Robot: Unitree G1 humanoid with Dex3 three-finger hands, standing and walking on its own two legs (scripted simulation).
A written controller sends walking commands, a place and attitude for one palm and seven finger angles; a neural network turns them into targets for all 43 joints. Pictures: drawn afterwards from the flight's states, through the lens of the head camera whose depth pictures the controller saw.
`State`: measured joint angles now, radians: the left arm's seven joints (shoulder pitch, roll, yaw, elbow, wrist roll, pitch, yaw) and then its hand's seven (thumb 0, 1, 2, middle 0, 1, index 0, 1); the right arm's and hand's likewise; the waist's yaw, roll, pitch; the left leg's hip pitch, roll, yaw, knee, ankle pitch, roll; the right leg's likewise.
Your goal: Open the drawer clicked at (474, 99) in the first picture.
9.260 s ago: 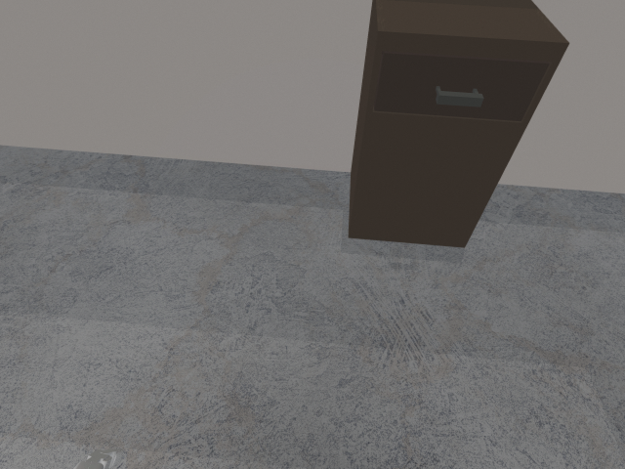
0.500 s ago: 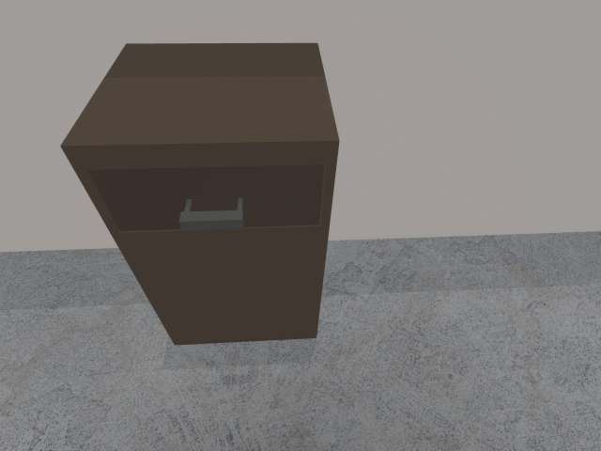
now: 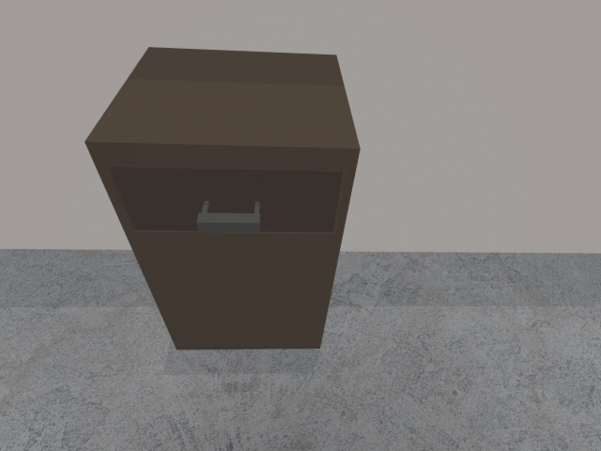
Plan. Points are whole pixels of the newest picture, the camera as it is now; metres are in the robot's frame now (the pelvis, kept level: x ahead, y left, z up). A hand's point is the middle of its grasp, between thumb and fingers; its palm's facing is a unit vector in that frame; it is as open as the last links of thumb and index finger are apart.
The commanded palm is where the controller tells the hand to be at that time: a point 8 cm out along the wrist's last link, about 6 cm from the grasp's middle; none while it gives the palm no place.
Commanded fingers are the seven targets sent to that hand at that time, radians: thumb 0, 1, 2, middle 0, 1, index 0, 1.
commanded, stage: look again from close up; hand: left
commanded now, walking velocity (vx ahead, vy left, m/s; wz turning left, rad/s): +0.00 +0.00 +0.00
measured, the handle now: (230, 214) +0.57 +0.18 -0.06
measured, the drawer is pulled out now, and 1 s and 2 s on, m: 0.00 0.00 0.00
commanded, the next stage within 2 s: shuffle to correct the standing spot in 0.08 s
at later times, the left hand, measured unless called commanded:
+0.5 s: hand out of the picture -0.07 +0.18 -0.17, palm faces +0.07 -0.98 -0.17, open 7.4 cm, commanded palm none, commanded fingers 0.00 0.90 0.90 -0.20 -0.30 -0.20 -0.30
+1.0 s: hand out of the picture +0.02 +0.12 -0.17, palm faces +0.11 -0.97 -0.20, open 7.3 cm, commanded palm none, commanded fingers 0.00 0.90 0.90 -0.20 -0.30 -0.20 -0.30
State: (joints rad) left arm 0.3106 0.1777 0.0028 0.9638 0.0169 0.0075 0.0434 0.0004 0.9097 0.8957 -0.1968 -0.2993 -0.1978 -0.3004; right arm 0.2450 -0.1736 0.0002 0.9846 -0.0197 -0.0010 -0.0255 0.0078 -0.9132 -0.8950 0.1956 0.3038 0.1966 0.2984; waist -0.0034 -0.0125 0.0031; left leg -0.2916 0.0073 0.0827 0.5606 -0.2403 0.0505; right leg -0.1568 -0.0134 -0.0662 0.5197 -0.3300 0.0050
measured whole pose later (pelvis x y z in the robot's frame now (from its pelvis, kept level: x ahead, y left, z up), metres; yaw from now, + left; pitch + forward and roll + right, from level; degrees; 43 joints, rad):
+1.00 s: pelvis +0.03 -0.06 +0.00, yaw +3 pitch +0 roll -1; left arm 0.34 0.15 0.06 1.02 0.03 0.01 0.01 0.02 0.94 0.90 -0.20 -0.30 -0.20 -0.30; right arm 0.36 -0.15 -0.06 1.10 -0.03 0.02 -0.03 0.01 -0.91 -0.89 0.20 0.30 0.20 0.30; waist -0.01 0.03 -0.01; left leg -0.38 0.07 0.05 0.78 -0.43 0.02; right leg -0.27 -0.03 -0.12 0.53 -0.25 -0.02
